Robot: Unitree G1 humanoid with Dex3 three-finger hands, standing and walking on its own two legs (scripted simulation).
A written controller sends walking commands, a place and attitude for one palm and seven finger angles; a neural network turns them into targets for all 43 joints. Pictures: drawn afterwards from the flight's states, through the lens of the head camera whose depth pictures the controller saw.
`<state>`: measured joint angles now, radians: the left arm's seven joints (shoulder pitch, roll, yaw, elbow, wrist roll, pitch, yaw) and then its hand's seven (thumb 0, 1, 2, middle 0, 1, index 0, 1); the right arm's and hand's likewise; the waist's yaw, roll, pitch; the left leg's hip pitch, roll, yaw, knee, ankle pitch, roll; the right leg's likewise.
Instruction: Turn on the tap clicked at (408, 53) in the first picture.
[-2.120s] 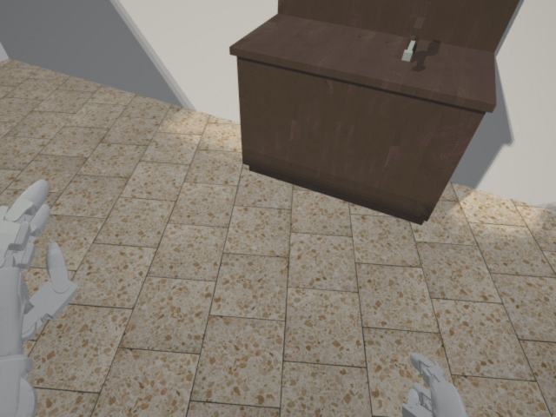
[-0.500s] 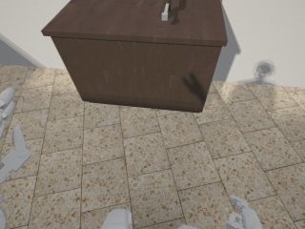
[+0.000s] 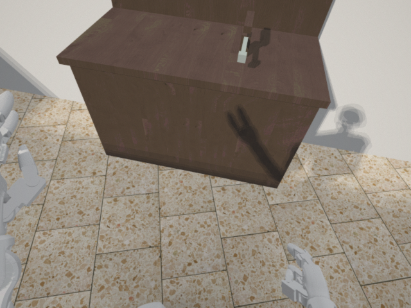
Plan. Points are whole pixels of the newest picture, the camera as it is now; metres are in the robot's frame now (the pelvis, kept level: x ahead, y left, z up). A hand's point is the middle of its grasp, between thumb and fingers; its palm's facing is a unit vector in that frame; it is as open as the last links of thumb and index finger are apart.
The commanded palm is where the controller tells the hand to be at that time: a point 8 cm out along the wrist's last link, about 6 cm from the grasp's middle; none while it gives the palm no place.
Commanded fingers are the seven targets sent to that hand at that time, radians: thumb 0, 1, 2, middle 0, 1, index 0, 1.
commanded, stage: turn to face it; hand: left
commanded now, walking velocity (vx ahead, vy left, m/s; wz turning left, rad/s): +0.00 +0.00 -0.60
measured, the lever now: (242, 57) +0.86 -0.06 +0.04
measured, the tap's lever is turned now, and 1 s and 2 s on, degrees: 0 0 0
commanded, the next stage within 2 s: take the last steps up to it in 0.98 s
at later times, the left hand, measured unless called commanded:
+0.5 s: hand (191, 144) +0.32 +0.06 +0.19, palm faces +0.11 -0.87 -0.48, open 7.4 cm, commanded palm +0.26 +0.14 +0.19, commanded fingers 0.00 0.90 0.90 -0.20 -0.30 -0.20 -0.30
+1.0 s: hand (189, 176) +0.25 +0.05 +0.20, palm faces +0.06 -0.91 -0.41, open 7.4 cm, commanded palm +0.22 +0.11 +0.19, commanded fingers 0.00 0.90 0.90 -0.20 -0.30 -0.20 -0.30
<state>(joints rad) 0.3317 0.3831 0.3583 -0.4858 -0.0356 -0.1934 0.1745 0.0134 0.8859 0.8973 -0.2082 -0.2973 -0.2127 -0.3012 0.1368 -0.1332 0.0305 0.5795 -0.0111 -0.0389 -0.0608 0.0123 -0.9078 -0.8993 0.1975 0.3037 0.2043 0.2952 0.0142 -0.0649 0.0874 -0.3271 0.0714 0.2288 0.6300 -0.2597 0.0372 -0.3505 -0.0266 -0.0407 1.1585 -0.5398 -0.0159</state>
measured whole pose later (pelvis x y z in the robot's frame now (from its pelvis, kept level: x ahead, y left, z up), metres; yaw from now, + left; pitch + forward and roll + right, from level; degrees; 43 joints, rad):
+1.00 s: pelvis -0.04 -0.08 +0.01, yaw -23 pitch -1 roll +1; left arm 0.42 0.37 0.36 -0.46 -0.01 -0.20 0.13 0.01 0.88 0.90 -0.21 -0.30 -0.22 -0.30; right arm 0.25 -0.17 -0.01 0.57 0.00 -0.02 -0.04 0.01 -0.91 -0.90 0.20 0.30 0.20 0.30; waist 0.02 -0.02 0.00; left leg -0.22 0.07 0.10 0.50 -0.26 -0.03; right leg -0.56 0.09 0.01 1.04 -0.33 0.02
